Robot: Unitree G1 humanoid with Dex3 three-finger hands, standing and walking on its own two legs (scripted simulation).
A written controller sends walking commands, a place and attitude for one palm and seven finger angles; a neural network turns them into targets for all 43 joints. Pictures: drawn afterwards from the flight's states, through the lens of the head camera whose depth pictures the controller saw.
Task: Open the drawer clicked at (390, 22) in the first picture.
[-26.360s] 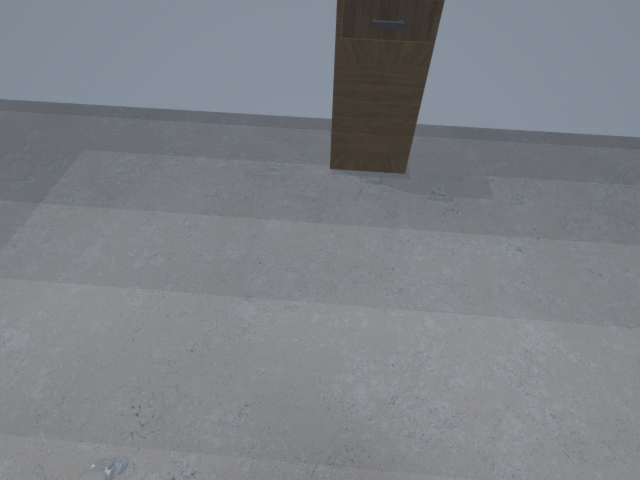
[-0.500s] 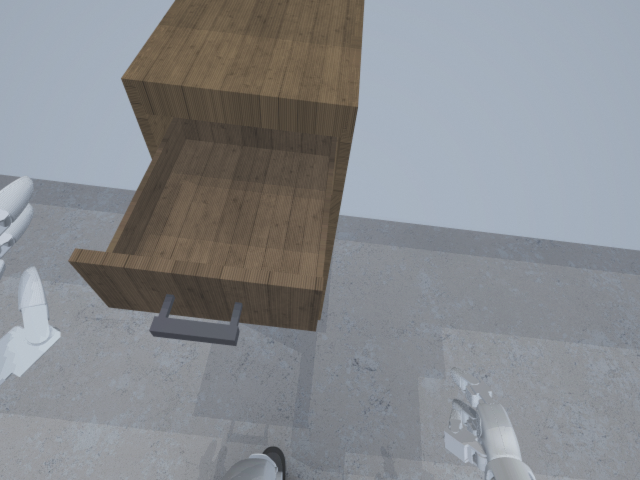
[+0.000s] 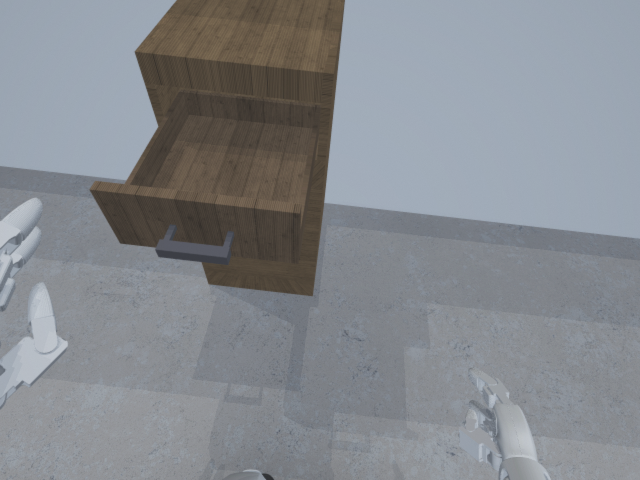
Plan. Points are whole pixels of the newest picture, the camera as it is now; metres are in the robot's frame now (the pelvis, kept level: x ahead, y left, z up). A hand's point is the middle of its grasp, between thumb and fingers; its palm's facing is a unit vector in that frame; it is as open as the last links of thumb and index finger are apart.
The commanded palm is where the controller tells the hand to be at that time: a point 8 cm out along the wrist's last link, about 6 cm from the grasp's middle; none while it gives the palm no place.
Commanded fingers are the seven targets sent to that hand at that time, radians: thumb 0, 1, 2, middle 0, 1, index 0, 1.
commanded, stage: stop stepping back and stand still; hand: left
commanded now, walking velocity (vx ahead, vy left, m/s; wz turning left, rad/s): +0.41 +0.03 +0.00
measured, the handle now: (197, 242) +0.47 +0.22 -0.05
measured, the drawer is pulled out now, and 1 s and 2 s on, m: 0.30 0.30 0.30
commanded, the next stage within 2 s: let the arm hang, fingers relaxed in 0.60 s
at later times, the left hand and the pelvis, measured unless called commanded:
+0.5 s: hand out of the picture +0.09 +0.23 +0.18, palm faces +0.40 -0.76 -0.52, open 7.4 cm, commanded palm +0.03 +0.27 +0.19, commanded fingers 0.00 0.90 0.90 -0.20 -0.30 -0.20 -0.30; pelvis -0.08 -0.01 +0.00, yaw +3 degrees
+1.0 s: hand out of the picture -0.02 +0.16 -0.16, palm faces +0.17 -0.97 -0.19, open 6.9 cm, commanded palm none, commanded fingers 0.00 0.90 0.90 -0.20 -0.30 -0.20 -0.30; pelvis -0.08 -0.02 +0.00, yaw +6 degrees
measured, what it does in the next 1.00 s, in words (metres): steps on the spot: left foot, then right foot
